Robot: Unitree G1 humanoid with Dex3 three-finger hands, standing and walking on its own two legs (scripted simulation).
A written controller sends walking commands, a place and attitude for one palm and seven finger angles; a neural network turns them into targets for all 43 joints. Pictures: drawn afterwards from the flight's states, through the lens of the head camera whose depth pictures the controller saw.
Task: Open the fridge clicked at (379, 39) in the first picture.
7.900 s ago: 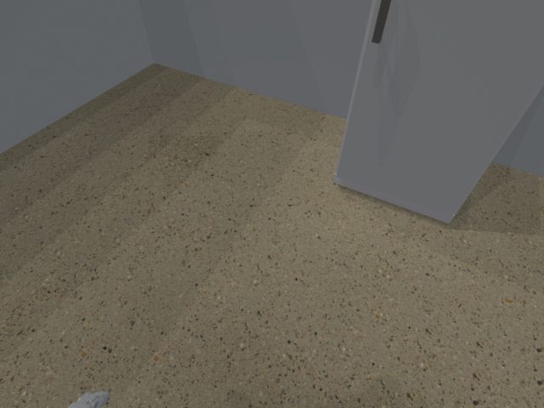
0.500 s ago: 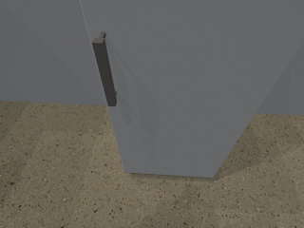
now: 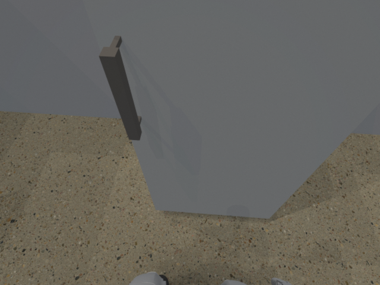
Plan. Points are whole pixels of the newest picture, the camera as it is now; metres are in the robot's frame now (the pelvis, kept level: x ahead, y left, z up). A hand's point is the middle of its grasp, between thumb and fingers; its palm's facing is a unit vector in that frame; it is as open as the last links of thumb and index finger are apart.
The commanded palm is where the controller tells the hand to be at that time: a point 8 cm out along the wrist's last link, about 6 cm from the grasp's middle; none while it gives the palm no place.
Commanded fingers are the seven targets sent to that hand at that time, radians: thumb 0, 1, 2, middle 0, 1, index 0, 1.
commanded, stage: come to a stop and stand still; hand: left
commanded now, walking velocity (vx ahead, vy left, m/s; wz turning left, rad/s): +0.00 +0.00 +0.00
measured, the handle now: (127, 94) +0.44 +0.17 +0.14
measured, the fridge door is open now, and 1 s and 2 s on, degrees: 0 0 0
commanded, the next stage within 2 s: look again from close up in 1.74 s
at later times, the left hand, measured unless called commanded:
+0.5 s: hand out of the picture -0.01 +0.13 -0.17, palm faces +0.08 -0.98 -0.18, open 7.2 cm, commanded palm none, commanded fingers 0.00 0.90 0.90 -0.20 -0.30 -0.20 -0.30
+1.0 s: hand out of the picture -0.08 +0.16 -0.17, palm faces +0.07 -0.98 -0.18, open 7.4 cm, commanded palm none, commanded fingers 0.00 0.90 0.90 -0.20 -0.30 -0.20 -0.30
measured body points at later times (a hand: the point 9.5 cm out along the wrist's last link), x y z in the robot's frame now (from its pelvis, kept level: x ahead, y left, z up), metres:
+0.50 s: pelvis -0.02 -0.04 +0.01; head -0.01 -0.03 +0.46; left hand -0.01 +0.19 -0.15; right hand -0.01 -0.26 -0.14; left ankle -0.04 +0.08 -0.73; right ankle -0.01 -0.11 -0.73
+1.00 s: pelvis -0.07 -0.01 +0.01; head -0.08 -0.01 +0.46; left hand -0.08 +0.21 -0.15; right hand -0.09 -0.21 -0.15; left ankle -0.04 +0.08 -0.73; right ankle -0.01 -0.11 -0.73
